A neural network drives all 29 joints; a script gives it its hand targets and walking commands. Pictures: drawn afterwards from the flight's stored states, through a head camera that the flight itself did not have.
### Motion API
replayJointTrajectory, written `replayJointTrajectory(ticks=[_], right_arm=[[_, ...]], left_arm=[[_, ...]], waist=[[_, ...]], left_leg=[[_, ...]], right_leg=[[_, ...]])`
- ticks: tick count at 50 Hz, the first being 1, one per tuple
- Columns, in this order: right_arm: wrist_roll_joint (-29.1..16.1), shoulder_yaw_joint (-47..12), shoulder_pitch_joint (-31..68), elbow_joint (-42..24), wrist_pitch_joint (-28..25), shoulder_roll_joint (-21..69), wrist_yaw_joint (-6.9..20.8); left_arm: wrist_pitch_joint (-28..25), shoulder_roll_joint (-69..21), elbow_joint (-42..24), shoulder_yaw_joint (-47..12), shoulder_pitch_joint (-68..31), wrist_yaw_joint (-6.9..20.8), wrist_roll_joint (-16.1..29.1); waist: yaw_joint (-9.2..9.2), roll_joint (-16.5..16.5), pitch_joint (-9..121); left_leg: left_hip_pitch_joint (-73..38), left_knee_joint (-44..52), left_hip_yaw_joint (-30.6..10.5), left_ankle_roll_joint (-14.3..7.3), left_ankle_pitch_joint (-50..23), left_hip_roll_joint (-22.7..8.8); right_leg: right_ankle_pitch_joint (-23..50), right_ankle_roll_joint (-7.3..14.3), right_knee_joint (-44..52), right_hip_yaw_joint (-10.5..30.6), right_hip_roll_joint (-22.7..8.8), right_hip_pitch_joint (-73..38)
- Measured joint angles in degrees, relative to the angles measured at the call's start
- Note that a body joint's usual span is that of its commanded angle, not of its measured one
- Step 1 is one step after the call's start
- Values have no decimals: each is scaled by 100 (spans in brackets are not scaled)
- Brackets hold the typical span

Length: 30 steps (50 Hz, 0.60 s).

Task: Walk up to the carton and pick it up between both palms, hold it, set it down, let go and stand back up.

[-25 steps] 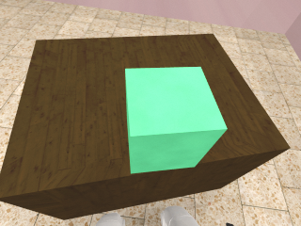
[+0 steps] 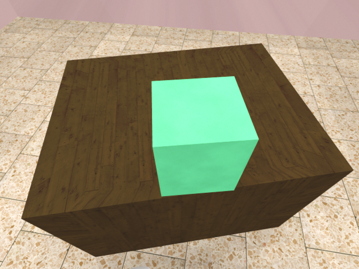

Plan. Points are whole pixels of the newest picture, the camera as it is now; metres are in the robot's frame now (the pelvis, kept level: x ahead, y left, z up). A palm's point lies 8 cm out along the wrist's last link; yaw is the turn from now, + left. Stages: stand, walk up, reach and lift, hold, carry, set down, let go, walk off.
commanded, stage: walk up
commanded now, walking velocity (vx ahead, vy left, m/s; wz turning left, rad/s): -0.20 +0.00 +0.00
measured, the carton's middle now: (195, 139) +0.41 -0.05 +0.00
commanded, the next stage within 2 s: stand in 0.44 s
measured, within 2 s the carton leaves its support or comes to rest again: neither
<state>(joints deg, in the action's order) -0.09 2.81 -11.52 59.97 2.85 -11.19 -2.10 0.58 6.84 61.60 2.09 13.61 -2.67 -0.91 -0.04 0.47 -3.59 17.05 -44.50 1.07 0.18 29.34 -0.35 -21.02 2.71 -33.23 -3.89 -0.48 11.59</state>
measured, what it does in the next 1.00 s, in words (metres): steps on the spot: left foot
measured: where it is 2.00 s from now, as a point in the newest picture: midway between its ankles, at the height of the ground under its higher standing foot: outside the picture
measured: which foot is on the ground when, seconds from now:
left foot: up 0.00-0.04, down 0.06-1.00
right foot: down 0.00-1.00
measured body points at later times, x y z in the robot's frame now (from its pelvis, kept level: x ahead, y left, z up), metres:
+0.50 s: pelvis -0.01 -0.02 +0.01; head -0.01 -0.04 +0.46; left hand +0.04 +0.20 -0.14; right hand +0.00 -0.24 -0.16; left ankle -0.04 +0.14 -0.73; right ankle -0.03 -0.13 -0.73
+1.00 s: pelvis -0.02 -0.03 +0.01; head -0.01 -0.03 +0.46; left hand -0.02 +0.18 -0.15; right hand -0.04 -0.24 -0.15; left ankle -0.04 +0.14 -0.73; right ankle -0.03 -0.13 -0.73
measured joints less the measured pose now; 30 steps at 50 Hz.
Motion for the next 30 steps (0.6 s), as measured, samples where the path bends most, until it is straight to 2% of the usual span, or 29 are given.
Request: replayJointTrajectory(ticks=[2, 3, 5, 7, 8, 10, 12, 14, 17, 20, 23, 30], right_arm=[[-5, 37, 103, -13, 4, -3, -33], [10, 45, 130, -76, -46, -2, -61], [92, 45, 168, -204, -163, 49, -120], [123, 22, 105, -301, -189, 94, -152], [101, 14, 41, -282, -178, 108, -158], [66, 20, -105, -151, -72, 111, -139], [64, 14, -200, -65, 2, 115, -95], [80, -40, -222, 12, -29, 123, -24], [42, -123, -194, 95, -55, 128, 44], [44, -165, -196, 138, -126, 141, 65], [57, -199, -203, 247, -207, 173, 72], [64, -189, -177, 448, -228, 197, 13]], left_arm=[[65, 76, -2, 50, -45, 7, -40], [125, 140, -21, 82, -43, 21, -69], [276, 347, -51, 168, -112, 35, -121], [433, 560, -46, 249, -181, 69, -124], [468, 649, -32, 252, -220, 110, -103], [427, 708, -29, 211, -290, 209, -64], [343, 671, -95, 156, -302, 231, -64], [225, 598, -132, 132, -299, 175, -63], [45, 395, -69, 56, -210, 160, 1], [-33, 186, 48, -44, -151, 167, 53], [-92, 60, 119, -45, -186, 60, 84], [-126, 76, 266, -10, -212, 33, 52]], waist=[[-21, -44, -49], [-7, -40, -54], [-17, -161, -149], [-30, -276, -237], [-19, -335, -236], [-7, -373, -146], [-3, -324, -51], [5, -211, -40], [117, -13, -29], [191, 102, 30], [172, 183, 28], [95, 151, 6]], left_leg=[[-180, 396, 87, 16, -296, -94], [-329, 825, 124, -45, -1043, -234], [-268, 694, 195, -184, -515, -367], [-153, 292, 247, 27, -387, -526], [-186, 281, 264, 123, -429, -549], [-303, 450, 263, 212, -560, -486], [-389, 594, 260, 213, -633, -413], [-445, 625, 238, 250, -649, -418], [-737, 1077, 158, 174, -852, -409], [-1058, 1724, 170, 244, -1186, -377], [-1227, 2090, 171, 330, -1386, -415], [-1255, 2231, 166, 397, -1484, -518]], right_leg=[[-51, -35, -192, -35, 1, 152], [-88, -53, -396, -65, 57, 300], [-880, -218, -1452, 108, 201, 775], [-1321, -389, -2737, 364, 390, 1190], [-1166, -435, -3055, 436, 379, 1268], [-785, -510, -2593, 448, 156, 1063], [-685, -542, -1452, 361, -51, 633], [69, -421, -417, 267, -74, 230], [158, -225, -142, 195, -27, -2], [312, -206, 315, 200, -29, -241], [518, -198, 693, 183, 20, -415], [680, -128, 940, 167, 129, -486]])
